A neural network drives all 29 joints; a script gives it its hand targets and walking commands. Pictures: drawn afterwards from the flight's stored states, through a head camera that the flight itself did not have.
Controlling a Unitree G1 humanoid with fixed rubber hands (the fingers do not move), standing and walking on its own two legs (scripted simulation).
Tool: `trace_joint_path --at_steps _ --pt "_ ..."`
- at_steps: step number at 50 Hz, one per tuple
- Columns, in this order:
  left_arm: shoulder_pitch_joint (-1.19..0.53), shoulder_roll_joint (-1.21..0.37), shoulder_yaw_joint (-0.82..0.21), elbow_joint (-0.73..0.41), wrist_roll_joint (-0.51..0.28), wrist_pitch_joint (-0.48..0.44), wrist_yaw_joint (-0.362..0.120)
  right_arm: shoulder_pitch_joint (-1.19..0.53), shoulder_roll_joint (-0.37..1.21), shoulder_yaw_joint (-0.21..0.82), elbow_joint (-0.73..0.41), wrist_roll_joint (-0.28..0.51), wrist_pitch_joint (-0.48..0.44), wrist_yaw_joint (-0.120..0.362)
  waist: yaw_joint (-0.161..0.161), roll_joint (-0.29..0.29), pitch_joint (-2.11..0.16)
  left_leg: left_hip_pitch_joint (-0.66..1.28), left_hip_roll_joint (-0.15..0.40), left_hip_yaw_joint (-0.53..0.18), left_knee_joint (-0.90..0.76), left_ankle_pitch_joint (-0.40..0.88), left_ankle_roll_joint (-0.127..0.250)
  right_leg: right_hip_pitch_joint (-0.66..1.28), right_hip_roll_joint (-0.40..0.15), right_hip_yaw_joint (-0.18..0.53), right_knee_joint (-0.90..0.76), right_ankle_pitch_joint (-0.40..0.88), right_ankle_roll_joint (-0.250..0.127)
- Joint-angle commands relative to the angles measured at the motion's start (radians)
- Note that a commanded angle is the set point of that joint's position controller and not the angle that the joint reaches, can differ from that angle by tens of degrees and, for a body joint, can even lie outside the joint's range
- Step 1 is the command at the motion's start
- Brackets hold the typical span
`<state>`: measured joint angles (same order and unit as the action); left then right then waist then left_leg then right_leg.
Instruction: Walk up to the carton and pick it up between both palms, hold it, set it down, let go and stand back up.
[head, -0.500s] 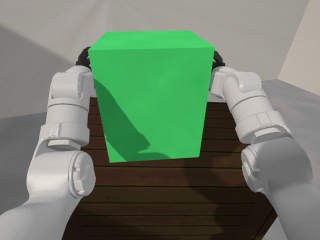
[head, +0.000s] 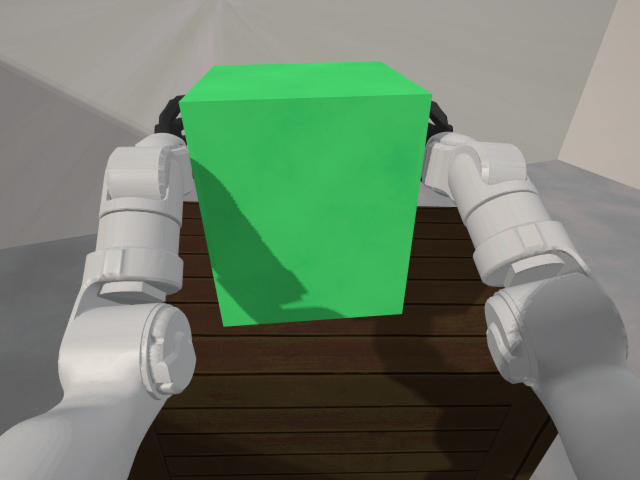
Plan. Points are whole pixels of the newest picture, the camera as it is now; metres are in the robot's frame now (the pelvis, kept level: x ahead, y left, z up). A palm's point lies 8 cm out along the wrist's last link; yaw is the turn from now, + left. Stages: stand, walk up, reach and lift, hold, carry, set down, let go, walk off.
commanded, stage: hold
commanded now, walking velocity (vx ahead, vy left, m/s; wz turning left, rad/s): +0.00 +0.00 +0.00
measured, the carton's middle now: (305, 186) +0.38 +0.01 +0.28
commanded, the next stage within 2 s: set down in 0.62 s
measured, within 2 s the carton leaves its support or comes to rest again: neither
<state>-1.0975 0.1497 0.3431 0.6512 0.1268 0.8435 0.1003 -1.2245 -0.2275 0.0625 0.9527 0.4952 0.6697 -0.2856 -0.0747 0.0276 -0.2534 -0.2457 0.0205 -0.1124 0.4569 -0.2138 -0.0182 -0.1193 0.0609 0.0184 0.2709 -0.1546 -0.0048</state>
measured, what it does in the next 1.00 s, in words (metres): stands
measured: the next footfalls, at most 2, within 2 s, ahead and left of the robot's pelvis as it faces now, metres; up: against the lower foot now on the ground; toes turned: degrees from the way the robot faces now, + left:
none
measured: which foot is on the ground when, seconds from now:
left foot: down 0.00-1.00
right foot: down 0.00-1.00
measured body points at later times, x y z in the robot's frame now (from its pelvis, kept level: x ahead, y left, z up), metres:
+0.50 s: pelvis +0.00 +0.00 +0.00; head -0.09 +0.03 +0.44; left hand +0.41 +0.16 +0.31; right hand +0.39 -0.14 +0.32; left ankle +0.02 +0.12 -0.75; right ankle -0.01 -0.12 -0.75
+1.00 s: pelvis +0.01 +0.00 +0.00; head -0.08 +0.03 +0.44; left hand +0.41 +0.18 +0.36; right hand +0.40 -0.13 +0.36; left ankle +0.02 +0.12 -0.75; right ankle -0.01 -0.12 -0.75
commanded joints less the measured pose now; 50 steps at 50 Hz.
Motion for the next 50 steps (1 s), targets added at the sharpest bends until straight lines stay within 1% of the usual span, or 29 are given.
trace_joint_path --at_steps 1,3,4,7,9,13,14,17,19,20,21,22,24,25,27,28,29,30,31,33,34,36,37,39,42,46,47,48,50 --pt "-0.917 -0.65 -0.273 -0.066 -0.167 -0.084 -0.146 -0.954 0.673 0.044 -0.276 0.121 -0.022 0.137 -0.007 0.016 -0.275 0.138 -0.046 0.039 -0.073 0.131 -0.035 -0.001 0.028 -0.007 -0.049 0.066 0.046" --pt "-0.929 -0.651 -0.279 -0.066 -0.178 -0.093 -0.148 -0.97 0.683 0.05 -0.282 0.121 -0.029 0.134 -0.015 0.021 -0.307 0.141 -0.055 0.046 -0.056 0.163 -0.042 0.01 0.021 -0.002 -0.042 0.116 0.048" --pt "-0.939 -0.647 -0.248 -0.03 -0.159 -0.095 -0.15 -0.976 0.675 0.03 -0.261 0.123 -0.025 0.134 -0.002 0.034 -0.271 0.127 -0.054 0.047 -0.062 0.14 -0.042 0.006 0.022 -0.003 -0.046 0.092 0.049" --pt "-0.908 -0.616 -0.215 -0.001 -0.139 -0.109 -0.156 -0.968 0.68 0.053 -0.252 0.129 -0.031 0.129 0.013 0.001 -0.289 0.118 -0.062 0.051 -0.058 0.17 -0.026 0.041 0.011 0.005 -0.035 0.156 0.059" --pt "-0.892 -0.654 -0.252 -0.03 -0.167 -0.109 -0.16 -0.986 0.659 0.058 -0.322 0.138 -0.044 0.119 -0.02 0.027 -0.352 0.16 -0.061 0.043 -0.04 0.235 -0.042 0.063 0.014 0.001 -0.025 0.226 0.048" --pt "-0.907 -0.648 -0.28 -0.093 -0.166 -0.102 -0.166 -0.918 0.657 0.049 -0.281 0.145 -0.036 0.112 -0.049 0.057 -0.308 0.177 -0.057 0.043 -0.032 0.265 -0.063 0.05 0.024 -0.005 -0.032 0.226 0.042" --pt "-0.925 -0.652 -0.284 -0.102 -0.161 -0.099 -0.163 -0.917 0.638 0.036 -0.269 0.144 -0.033 0.116 -0.052 0.081 -0.3 0.183 -0.051 0.04 -0.037 0.25 -0.063 0.038 0.024 -0.006 -0.035 0.197 0.036" --pt "-0.915 -0.67 -0.307 -0.121 -0.187 -0.094 -0.156 -0.965 0.64 0.051 -0.339 0.155 -0.035 0.119 -0.05 0.08 -0.348 0.173 -0.049 0.028 -0.038 0.256 -0.065 0.064 0.03 -0.007 -0.026 0.183 0.034" --pt "-0.894 -0.652 -0.278 -0.109 -0.173 -0.093 -0.153 -0.973 0.659 0.07 -0.354 0.16 -0.035 0.12 -0.014 0.043 -0.345 0.164 -0.055 0.037 -0.032 0.268 -0.049 0.067 0.023 -0.004 -0.026 0.199 0.046" --pt "-0.899 -0.661 -0.273 -0.091 -0.16 -0.09 -0.149 -0.963 0.635 0.046 -0.32 0.144 -0.034 0.121 -0.033 0.066 -0.307 0.168 -0.054 0.04 -0.042 0.241 -0.052 0.042 0.022 -0.012 -0.027 0.172 0.043" --pt "-0.898 -0.647 -0.269 -0.1 -0.155 -0.091 -0.151 -0.938 0.664 0.05 -0.295 0.139 -0.03 0.122 -0.011 0.058 -0.287 0.157 -0.053 0.042 -0.046 0.22 -0.048 0.037 0.02 -0.002 -0.036 0.156 0.047" --pt "-0.903 -0.662 -0.276 -0.104 -0.155 -0.09 -0.148 -0.938 0.653 0.057 -0.291 0.147 -0.034 0.126 -0.02 0.079 -0.287 0.171 -0.046 0.036 -0.053 0.219 -0.052 0.021 0.022 -0.008 -0.033 0.147 0.039" --pt "-0.924 -0.676 -0.305 -0.175 -0.18 -0.092 -0.145 -0.944 0.676 0.083 -0.35 0.166 -0.038 0.127 -0.018 0.072 -0.365 0.164 -0.05 0.032 -0.031 0.295 -0.058 0.064 0.032 -0.009 -0.016 0.22 0.04" --pt "-0.917 -0.679 -0.313 -0.169 -0.181 -0.089 -0.14 -0.957 0.674 0.089 -0.357 0.18 -0.037 0.126 -0.016 0.084 -0.372 0.181 -0.054 0.038 -0.022 0.318 -0.066 0.059 0.032 -0.003 -0.008 0.239 0.041" --pt "-0.881 -0.698 -0.343 -0.233 -0.192 -0.083 -0.132 -0.902 0.671 0.101 -0.398 0.189 -0.035 0.125 -0.032 0.09 -0.405 0.24 -0.053 0.024 -0.01 0.385 -0.076 0.08 0.041 -0.005 -0.004 0.316 0.04" --pt "-0.872 -0.712 -0.362 -0.249 -0.202 -0.075 -0.131 -0.902 0.645 0.101 -0.414 0.189 -0.036 0.12 -0.061 0.107 -0.416 0.262 -0.055 0.023 0.002 0.42 -0.086 0.085 0.044 -0.013 0.001 0.349 0.039" --pt "-0.856 -0.695 -0.363 -0.256 -0.193 -0.066 -0.134 -0.852 0.638 0.09 -0.376 0.194 -0.025 0.118 -0.05 0.123 -0.36 0.265 -0.049 0.023 0.003 0.428 -0.093 0.069 0.044 -0.009 -0.005 0.341 0.038" --pt "-0.86 -0.673 -0.357 -0.244 -0.18 -0.06 -0.139 -0.828 0.632 0.086 -0.327 0.18 -0.013 0.118 -0.068 0.117 -0.311 0.244 -0.049 0.028 -0.002 0.39 -0.095 0.06 0.044 -0.005 -0.018 0.3 0.038" --pt "-0.849 -0.662 -0.328 -0.219 -0.163 -0.057 -0.142 -0.835 0.619 0.081 -0.32 0.179 -0.012 0.122 -0.051 0.105 -0.285 0.215 -0.043 0.032 -0.025 0.327 -0.087 0.066 0.042 -0.011 -0.021 0.238 0.041" --pt "-0.91 -0.688 -0.358 -0.274 -0.216 -0.042 -0.149 -0.956 0.725 0.168 -0.422 0.215 -0.008 0.133 0.002 0.049 -0.38 0.235 -0.061 0.028 -0.032 0.404 -0.066 0.112 0.032 -0.009 -0.017 0.271 0.048" --pt "-0.946 -0.668 -0.352 -0.243 -0.214 -0.037 -0.147 -0.99 0.707 0.147 -0.394 0.206 -0.001 0.135 -0.01 0.055 -0.356 0.236 -0.062 0.027 -0.032 0.386 -0.06 0.091 0.026 -0.006 -0.023 0.241 0.045" --pt "-0.976 -0.67 -0.337 -0.213 -0.22 -0.048 -0.145 -1.017 0.709 0.121 -0.393 0.186 -0.007 0.139 -0.001 0.045 -0.339 0.23 -0.058 0.029 -0.04 0.328 -0.06 0.043 0.03 -0.015 -0.035 0.164 0.039" --pt "-0.979 -0.692 -0.356 -0.217 -0.241 -0.058 -0.146 -1.033 0.722 0.119 -0.437 0.182 -0.023 0.139 -0.009 0.054 -0.381 0.252 -0.058 0.03 -0.04 0.334 -0.059 0.03 0.029 -0.015 -0.039 0.168 0.04" --pt "-1.03 -0.695 -0.331 -0.181 -0.234 -0.091 -0.15 -1.076 0.709 0.069 -0.41 0.15 -0.053 0.143 -0.011 0.065 -0.36 0.241 -0.054 0.034 -0.042 0.301 -0.062 0.0 0.025 -0.022 -0.041 0.137 0.032" --pt "-1.047 -0.627 -0.246 -0.053 -0.179 -0.174 -0.166 -1.026 0.685 -0.045 -0.236 0.042 -0.122 0.154 -0.019 0.049 -0.283 0.237 -0.048 0.042 -0.079 0.174 -0.048 -0.03 0.011 -0.032 -0.064 0.026 0.033" --pt "-0.944 -0.513 -0.098 0.158 -0.06 -0.231 -0.196 -0.922 0.599 -0.161 0.01 -0.096 -0.19 0.163 -0.01 0.009 -0.097 0.192 -0.05 0.064 -0.139 0.061 -0.026 -0.024 -0.007 -0.032 -0.098 -0.06 0.033" --pt "-0.917 -0.495 -0.08 0.212 -0.037 -0.245 -0.207 -0.898 0.582 -0.182 0.046 -0.128 -0.206 0.163 -0.02 0.01 -0.081 0.191 -0.047 0.068 -0.16 0.044 -0.024 -0.007 -0.013 -0.033 -0.1 -0.073 0.033" --pt "-0.889 -0.464 -0.068 0.245 -0.012 -0.257 -0.217 -0.855 0.562 -0.209 0.113 -0.156 -0.22 0.162 -0.015 0.001 -0.02 0.183 -0.048 0.07 -0.172 0.062 -0.021 -0.01 -0.013 -0.036 -0.105 -0.06 0.028" --pt "-0.84 -0.46 -0.058 0.272 0.011 -0.275 -0.237 -0.844 0.554 -0.209 0.07 -0.181 -0.262 0.157 -0.026 -0.008 -0.051 0.221 -0.054 0.076 -0.161 0.152 -0.019 0.044 -0.014 -0.036 -0.098 0.035 0.034"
